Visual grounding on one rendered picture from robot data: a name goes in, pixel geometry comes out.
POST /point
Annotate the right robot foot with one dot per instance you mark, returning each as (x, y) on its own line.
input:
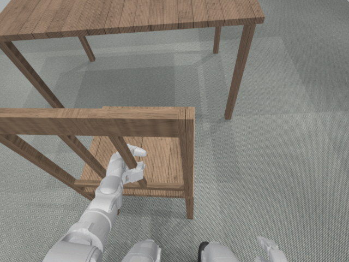
(201, 248)

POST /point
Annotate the left robot upper arm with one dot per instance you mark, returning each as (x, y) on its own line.
(74, 252)

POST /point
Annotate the left robot forearm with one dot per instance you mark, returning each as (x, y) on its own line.
(97, 221)

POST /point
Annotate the robot right hand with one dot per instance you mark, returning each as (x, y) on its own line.
(271, 248)

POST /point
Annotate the table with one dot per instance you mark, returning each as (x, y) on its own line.
(44, 19)

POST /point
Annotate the robot right shin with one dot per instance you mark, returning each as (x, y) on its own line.
(212, 243)

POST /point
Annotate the chair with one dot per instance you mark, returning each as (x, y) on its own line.
(167, 134)

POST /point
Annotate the robot left hand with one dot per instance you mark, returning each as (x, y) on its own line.
(118, 167)

